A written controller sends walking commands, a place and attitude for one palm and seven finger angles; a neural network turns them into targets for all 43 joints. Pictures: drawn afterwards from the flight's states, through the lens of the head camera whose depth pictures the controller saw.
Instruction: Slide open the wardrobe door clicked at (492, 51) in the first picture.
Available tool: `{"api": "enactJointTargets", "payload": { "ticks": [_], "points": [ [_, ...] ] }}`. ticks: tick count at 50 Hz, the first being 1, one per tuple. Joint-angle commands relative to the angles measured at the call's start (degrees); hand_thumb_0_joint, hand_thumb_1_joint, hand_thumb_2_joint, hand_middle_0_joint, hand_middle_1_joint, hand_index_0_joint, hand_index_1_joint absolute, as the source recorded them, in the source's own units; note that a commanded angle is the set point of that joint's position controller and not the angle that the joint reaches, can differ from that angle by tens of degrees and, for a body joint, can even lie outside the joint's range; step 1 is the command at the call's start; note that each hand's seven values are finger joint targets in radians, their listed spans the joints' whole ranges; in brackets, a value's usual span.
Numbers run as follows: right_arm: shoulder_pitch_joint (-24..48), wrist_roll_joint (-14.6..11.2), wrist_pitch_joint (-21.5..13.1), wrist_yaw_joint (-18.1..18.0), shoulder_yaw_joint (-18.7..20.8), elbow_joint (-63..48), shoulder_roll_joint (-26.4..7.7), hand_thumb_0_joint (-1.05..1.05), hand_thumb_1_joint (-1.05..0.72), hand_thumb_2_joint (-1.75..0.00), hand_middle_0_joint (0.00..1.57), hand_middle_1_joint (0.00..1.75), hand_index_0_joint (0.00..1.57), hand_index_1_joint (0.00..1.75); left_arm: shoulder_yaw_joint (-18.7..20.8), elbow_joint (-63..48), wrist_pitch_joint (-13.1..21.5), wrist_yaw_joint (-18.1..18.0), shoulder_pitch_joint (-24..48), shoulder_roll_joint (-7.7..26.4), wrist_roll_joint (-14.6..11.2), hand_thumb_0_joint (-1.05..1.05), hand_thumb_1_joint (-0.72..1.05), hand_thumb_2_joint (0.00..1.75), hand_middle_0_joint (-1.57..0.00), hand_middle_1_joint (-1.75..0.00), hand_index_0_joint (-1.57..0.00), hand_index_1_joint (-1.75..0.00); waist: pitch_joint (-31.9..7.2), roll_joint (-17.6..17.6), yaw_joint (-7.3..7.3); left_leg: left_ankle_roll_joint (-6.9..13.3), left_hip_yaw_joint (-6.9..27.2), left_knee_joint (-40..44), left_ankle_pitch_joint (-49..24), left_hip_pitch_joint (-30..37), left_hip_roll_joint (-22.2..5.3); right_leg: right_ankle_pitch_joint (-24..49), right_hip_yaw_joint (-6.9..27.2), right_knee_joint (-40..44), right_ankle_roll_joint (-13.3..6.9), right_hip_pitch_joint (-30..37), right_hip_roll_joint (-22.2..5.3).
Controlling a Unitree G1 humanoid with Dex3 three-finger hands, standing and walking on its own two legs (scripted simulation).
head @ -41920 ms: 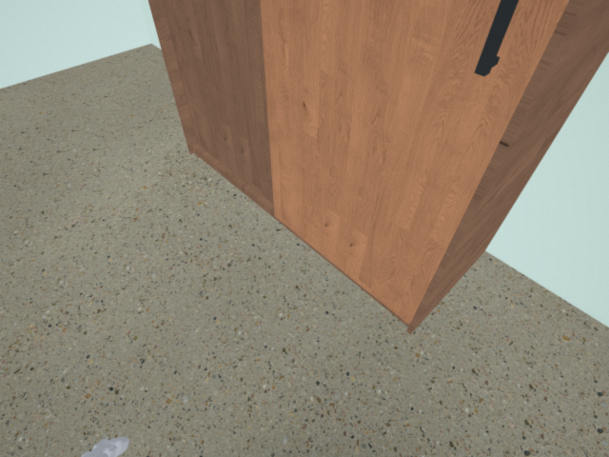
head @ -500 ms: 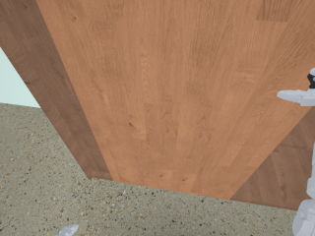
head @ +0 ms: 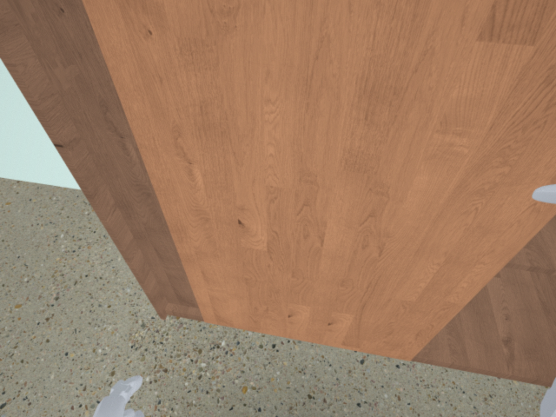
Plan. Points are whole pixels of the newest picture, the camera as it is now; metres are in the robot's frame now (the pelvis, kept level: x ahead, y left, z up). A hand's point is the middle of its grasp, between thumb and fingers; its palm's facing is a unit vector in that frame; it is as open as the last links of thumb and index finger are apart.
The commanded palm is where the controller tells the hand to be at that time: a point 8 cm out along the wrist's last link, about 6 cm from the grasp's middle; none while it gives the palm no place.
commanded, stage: slip the hand off the handle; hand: right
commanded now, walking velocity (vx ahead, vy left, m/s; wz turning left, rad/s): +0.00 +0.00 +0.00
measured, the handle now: out of the picture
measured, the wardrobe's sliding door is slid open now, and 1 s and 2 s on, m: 0.53 0.53 0.53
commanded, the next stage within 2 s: draw the hand back to the body in 1.62 s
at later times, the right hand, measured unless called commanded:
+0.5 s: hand out of the picture +0.40 -0.39 +0.22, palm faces +0.52 +0.83 -0.20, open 14.7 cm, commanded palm +0.33 -0.42 +0.23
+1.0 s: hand out of the picture +0.28 -0.37 +0.22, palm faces +0.54 +0.83 -0.16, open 14.7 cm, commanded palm +0.24 -0.41 +0.23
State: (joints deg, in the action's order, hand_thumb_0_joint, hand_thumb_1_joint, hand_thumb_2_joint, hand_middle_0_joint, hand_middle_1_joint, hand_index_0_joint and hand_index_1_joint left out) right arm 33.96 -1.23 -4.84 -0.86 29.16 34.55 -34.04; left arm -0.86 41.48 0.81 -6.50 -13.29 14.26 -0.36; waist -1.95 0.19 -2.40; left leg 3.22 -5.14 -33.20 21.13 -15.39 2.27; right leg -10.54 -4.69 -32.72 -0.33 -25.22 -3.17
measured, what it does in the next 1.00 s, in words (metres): stands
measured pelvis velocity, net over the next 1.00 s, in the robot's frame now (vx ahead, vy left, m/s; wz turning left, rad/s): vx -0.03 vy -0.03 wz -0.07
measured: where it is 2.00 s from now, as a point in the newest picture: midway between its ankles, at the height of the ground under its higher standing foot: outside the picture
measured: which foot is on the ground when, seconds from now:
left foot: down 0.00-1.00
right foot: down 0.00-1.00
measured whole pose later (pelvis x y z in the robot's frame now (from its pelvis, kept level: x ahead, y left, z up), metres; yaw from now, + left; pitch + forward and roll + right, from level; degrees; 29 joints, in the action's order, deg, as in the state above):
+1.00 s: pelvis -0.03 -0.03 +0.01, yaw -4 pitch -2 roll +2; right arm 21.4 -5.3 -1.2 0.6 23.8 13.7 -27.4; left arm -4.0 40.2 6.7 -9.3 -5.5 12.7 -1.4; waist 1.2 0.6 3.7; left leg 1.2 -5.6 -27.6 16.9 -8.6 0.9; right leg -7.0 -1.7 -27.3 -2.7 -19.6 1.0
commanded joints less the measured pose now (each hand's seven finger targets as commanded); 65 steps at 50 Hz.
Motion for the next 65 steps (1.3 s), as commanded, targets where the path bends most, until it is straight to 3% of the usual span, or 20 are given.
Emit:
{"api": "enactJointTargets", "payload": {
  "ticks": [1, 6, 8, 13, 17, 19, 22, 26, 29, 32, 34, 35, 39, 43, 45, 49, 52, 55, 58, 65],
  "points": [
    [25.41, 1.18, -4.51, -1.23, 6.75, -8.11, -26.38, 0.0, 0.55, -0.2, 0.25, 1.15, 0.25, 1.15, 2.95, -5.27, 1.38, -1.14, -2.4, 9.28, -0.01, 0.0, 0.9, 0.9, -0.2, -0.3, -0.2, -0.3, -12.82, 4.0, 0.32, -5.28, 8.52, 6.25, -20.63, -3.18, -3.0, 4.83, 2.97, 0.15, -1.85, 10.23, 2.1],
    [28.48, 1.94, -8.8, 0.7, 5.31, -4.37, -27.09, 0.0, 0.55, -0.2, 0.25, 1.15, 0.25, 1.15, 3.41, -4.24, 1.88, -1.16, -4.79, 9.98, -0.02, 0.0, 0.9, 0.9, -0.2, -0.3, -0.2, -0.3, -14.64, 4.6, -0.91, -4.96, 9.28, 5.91, -17.72, -5.41, -2.53, 3.69, 4.0, -1.23, -1.81, 10.24, 1.62],
    [29.79, 1.77, -9.72, 2.08, 3.09, -3.28, -25.75, 0.0, 0.55, -0.2, 0.25, 1.15, 0.25, 1.15, 3.51, -3.82, 2.01, -1.27, -5.33, 10.18, -0.31, 0.0, 0.9, 0.9, -0.2, -0.3, -0.2, -0.3, -14.35, 6.98, -1.53, -4.36, 8.86, 6.33, -14.6, -7.6, -1.92, 3.22, 4.2, -1.25, -1.86, 11.38, 1.53],
    [30.82, -0.09, -10.19, 5.7, 3.84, 2.56, -27.85, 0.0, 0.55, -0.2, 0.25, 1.15, 0.25, 1.15, 3.86, -2.39, 2.02, -1.88, -7.21, 11.14, -1.02, 0.0, 0.9, 0.9, -0.2, -0.3, -0.2, -0.3, -13.33, 4.92, -1.92, -3.8, 8.15, 7.11, -9.98, -9.31, -1.43, 1.55, 5.13, -0.51, -2.11, 10.96, 1.1],
    [31.43, -0.27, -11.8, 5.59, 5.59, 1.05, -29.95, 0.0, 0.55, -0.2, 0.25, 1.15, 0.25, 1.15, 3.9, -2.65, 2.43, -1.89, -8.26, 11.49, -0.64, 0.0, 0.9, 0.9, -0.2, -0.3, -0.2, -0.3, -16.47, 9.06, -0.71, -2.66, 6.2, 6.4, -7.98, -10.55, -0.1, 3.41, 6.31, 0.51, -1.9, 15.18, 0.73],
    [24.09, -0.43, -12.26, 4.78, 8.11, -2.54, -30.81, 0.0, 0.55, -0.2, 0.25, 1.15, 0.25, 1.15, 4.06, -4.08, 2.53, -1.69, -7.98, 11.73, -0.28, 0.0, 0.9, 0.9, -0.2, -0.3, -0.2, -0.3, -19.22, 10.7, 1.47, -1.99, 5.52, 5.28, -9.6, -8.68, 0.23, 6.52, 6.71, 0.62, -1.66, 17.62, 0.56],
    [15.67, -1.63, -11.93, 4.13, 8.44, -10.54, -27.52, 0.0, 0.55, -0.2, 0.25, 1.15, 0.25, 1.15, 4.24, -6.27, 2.74, -1.1, -6.77, 11.41, -0.45, 0.0, 0.9, 0.9, -0.2, -0.3, -0.2, -0.3, -20.97, 10.94, 2.95, -1.74, 4.13, 4.27, -12.13, -7.29, 1.0, 11.03, 7.25, 1.28, -1.33, 20.92, 0.19],
    [5.09, -4.61, -9.08, 3.76, 9.41, -23.74, -23.35, 0.0, 0.55, -0.2, 0.25, 1.15, 0.25, 1.15, 4.06, -9.14, 3.53, -0.7, -3.59, 10.79, -1.08, 0.0, 0.9, 0.9, -0.2, -0.3, -0.2, -0.3, -19.83, 9.65, 4.33, -1.91, 2.86, 4.84, -13.87, -4.97, 1.38, 15.91, 7.9, 3.03, -1.17, 23.67, -0.39],
    [-1.47, -6.88, -5.95, 2.87, 14.75, -30.54, -25.13, 0.0, 0.55, -0.2, 0.25, 1.15, 0.25, 1.15, 3.62, -9.87, 3.83, -1.14, -1.02, 10.43, -1.27, 0.0, 0.9, 0.9, -0.2, -0.3, -0.2, -0.3, -17.04, 8.13, 5.83, -2.02, 2.64, 5.62, -15.87, -1.64, 1.2, 17.5, 7.1, 4.19, -1.1, 22.49, -0.39],
    [0.79, -7.48, -2.58, 1.86, 9.76, -35.06, -17.91, 0.0, 0.55, -0.2, 0.25, 1.15, 0.25, 1.15, 2.53, -10.06, 4.67, -1.4, 2.09, 8.93, -1.51, 0.0, 0.9, 0.9, -0.2, -0.3, -0.2, -0.3, -10.93, 9.71, 4.45, -2.14, 1.86, 7.4, -11.78, -4.09, 1.45, 10.83, 8.16, 7.39, -0.34, 21.89, -0.6],
    [-0.11, -6.56, -1.07, 0.62, 9.26, -38.07, -17.49, 0.0, 0.55, -0.2, 0.25, 1.15, 0.25, 1.15, 2.29, -10.07, 5.19, -1.86, 3.26, 8.83, -1.25, 0.0, 0.9, 0.9, -0.2, -0.3, -0.2, -0.3, -10.19, 11.02, 4.38, -1.91, 2.05, 8.08, -10.26, -4.09, 1.34, 7.28, 8.51, 8.55, -0.25, 22.62, -0.62],
    [-0.62, -5.96, -0.1, 0.35, 6.69, -37.97, -14.9, 0.0, 0.55, -0.2, 0.25, 1.15, 0.25, 1.15, 2.07, -9.94, 5.42, -2.01, 4.13, 8.63, -1.18, 0.0, 0.9, 0.9, -0.2, -0.3, -0.2, -0.3, -9.62, 11.74, 3.88, -1.91, 2.04, 8.3, -9.78, -4.73, 1.17, 6.06, 8.77, 9.23, -0.17, 23.02, -0.57],
    [5.61, -4.86, 1.21, 0.58, -0.93, -37.28, -9.03, 0.0, 0.55, -0.2, 0.25, 1.15, 0.25, 1.15, 1.36, -8.57, 6.39, -3.03, 5.27, 8.35, -1.48, 0.0, 0.9, 0.9, -0.2, -0.3, -0.2, -0.3, -5.96, 6.73, 1.03, -2.06, 2.29, 10.07, -4.44, -6.77, 0.68, -7.95, 10.22, 12.02, -0.57, 22.35, -0.54],
    [9.84, -4.77, 0.55, 1.53, -4.8, -35.42, -6.14, 0.0, 0.55, -0.2, 0.25, 1.15, 0.25, 1.15, 0.72, -7.5, 7.5, -3.7, 7.69, 7.92, -1.6, 0.0, 0.9, 0.9, -0.2, -0.3, -0.2, -0.3, -5.39, 5.09, 0.97, -2.27, 2.46, 11.2, 1.13, -7.54, -0.03, -18.66, 11.72, 14.11, -0.4, 22.49, -0.07],
    [11.26, -4.5, -0.17, 1.3, -1.46, -33.96, -10.53, 0.0, 0.55, -0.2, 0.25, 1.15, 0.25, 1.15, 0.82, -6.86, 7.86, -3.92, 7.71, 8.19, -1.33, 0.0, 0.9, 0.9, -0.2, -0.3, -0.2, -0.3, -7.05, 4.67, 1.66, -2.08, 3.11, 12.33, 1.33, -6.06, -0.22, -17.22, 10.47, 13.49, -0.62, 22.23, 0.58],
    [12.34, -4.0, -0.76, 0.78, -0.94, -33.16, -11.62, 0.0, 0.55, -0.2, 0.25, 1.15, 0.25, 1.15, 0.15, -6.5, 8.2, -3.52, 8.59, 7.3, -0.83, 0.0, 0.9, 0.9, -0.2, -0.3, -0.2, -0.3, -9.25, 7.52, 2.83, -1.78, 3.45, 12.95, 1.19, -3.5, -0.4, -15.09, 9.15, 12.11, -0.66, 22.2, 1.51],
    [7.28, -4.04, -1.31, 0.55, 0.13, -34.74, -11.63, 0.0, 0.55, -0.2, 0.25, 1.15, 0.25, 1.15, -0.08, -7.54, 8.64, -2.89, 9.63, 6.69, -0.78, 0.0, 0.9, 0.9, -0.2, -0.3, -0.2, -0.3, -10.79, 10.09, 4.43, -1.46, 3.7, 13.15, -0.36, -1.02, -0.57, -11.38, 8.58, 11.84, -0.74, 23.12, 1.73],
    [3.02, -4.67, -1.43, 0.77, 2.11, -32.19, -13.09, 0.0, 0.55, -0.2, 0.25, 1.15, 0.25, 1.15, -0.29, -7.7, 8.86, -2.6, 9.26, 6.99, -1.16, 0.0, 0.9, 0.9, -0.2, -0.3, -0.2, -0.3, -7.32, 5.81, 4.44, -1.77, 3.78, 13.89, -0.63, -0.97, -0.48, -9.11, 7.92, 11.42, -1.13, 20.76, 1.66],
    [0.13, -6.03, -0.8, 1.91, 3.33, -32.43, -13.19, 0.0, 0.55, -0.2, 0.25, 1.15, 0.25, 1.15, -0.34, -8.14, 8.98, -2.56, 9.74, 7.13, -1.34, 0.0, 0.9, 0.9, -0.2, -0.3, -0.2, -0.3, -4.59, 5.1, 4.81, -2.06, 3.85, 14.2, -0.95, -0.94, -0.7, -7.42, 7.12, 11.29, -1.28, 19.63, 1.88],
    [-5.23, -8.85, -0.79, 4.68, 9.14, -35.9, -17.38, 0.0, 0.55, -0.2, 0.25, 1.15, 0.25, 1.15, 0.78, -7.93, 9.08, -2.41, 7.7, 8.12, -1.48, 0.0, 0.9, 0.9, -0.2, -0.3, -0.2, -0.3, -9.38, 4.27, 5.13, -2.77, 4.89, 11.29, -16.71, 1.87, -0.8, 8.45, 4.56, 6.65, -1.97, 20.91, 2.68]
  ]
}}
